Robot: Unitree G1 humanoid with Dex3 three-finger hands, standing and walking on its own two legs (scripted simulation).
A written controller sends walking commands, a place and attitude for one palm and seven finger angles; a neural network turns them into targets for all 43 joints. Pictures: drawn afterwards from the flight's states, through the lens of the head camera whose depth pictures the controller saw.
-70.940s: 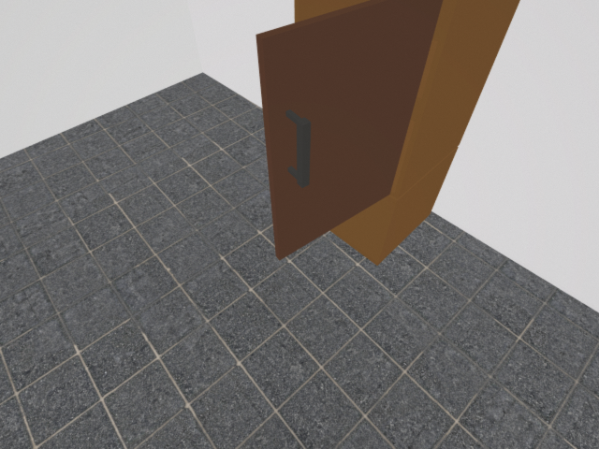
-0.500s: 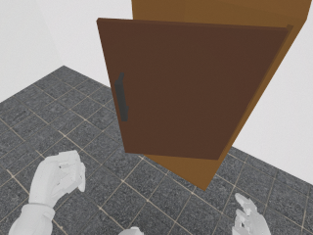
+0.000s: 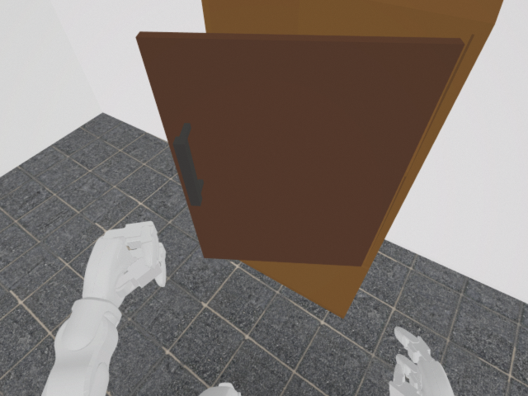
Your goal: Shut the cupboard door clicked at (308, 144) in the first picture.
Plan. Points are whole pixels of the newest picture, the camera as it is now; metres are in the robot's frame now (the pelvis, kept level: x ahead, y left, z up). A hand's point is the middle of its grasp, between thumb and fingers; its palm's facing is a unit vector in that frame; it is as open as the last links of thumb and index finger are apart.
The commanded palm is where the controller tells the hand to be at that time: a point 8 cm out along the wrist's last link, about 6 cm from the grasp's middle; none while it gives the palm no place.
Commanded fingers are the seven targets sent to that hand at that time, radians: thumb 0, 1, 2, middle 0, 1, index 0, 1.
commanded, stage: bring the fist close to the handle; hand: left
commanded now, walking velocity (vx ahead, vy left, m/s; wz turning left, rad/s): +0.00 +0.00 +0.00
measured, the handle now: (191, 166) +0.47 +0.16 +0.08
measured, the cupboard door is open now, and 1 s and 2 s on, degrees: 28 28 17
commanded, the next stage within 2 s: push the door shut along its arc in 1.02 s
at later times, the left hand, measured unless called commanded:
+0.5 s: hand (190, 215) +0.36 +0.14 +0.08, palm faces -0.02 -1.00 -0.02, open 3.1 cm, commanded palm +0.34 +0.19 +0.08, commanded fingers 0.00 0.90 0.90 -1.30 -1.50 -1.30 -1.50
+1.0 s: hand (196, 209) +0.38 +0.13 +0.08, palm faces +0.00 -1.00 -0.01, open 3.1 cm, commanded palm +0.36 +0.18 +0.08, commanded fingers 0.00 0.90 0.90 -1.30 -1.50 -1.30 -1.50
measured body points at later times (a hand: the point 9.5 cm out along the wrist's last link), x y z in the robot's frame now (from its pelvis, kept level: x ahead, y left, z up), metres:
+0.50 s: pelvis +0.01 +0.00 +0.00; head +0.05 -0.01 +0.45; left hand +0.36 +0.19 +0.08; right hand +0.15 -0.25 -0.10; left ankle +0.05 +0.10 -0.70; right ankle -0.01 -0.09 -0.70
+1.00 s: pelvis +0.00 +0.00 +0.00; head +0.04 -0.01 +0.45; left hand +0.37 +0.19 +0.08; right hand +0.12 -0.25 -0.11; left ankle +0.05 +0.10 -0.70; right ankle -0.01 -0.09 -0.70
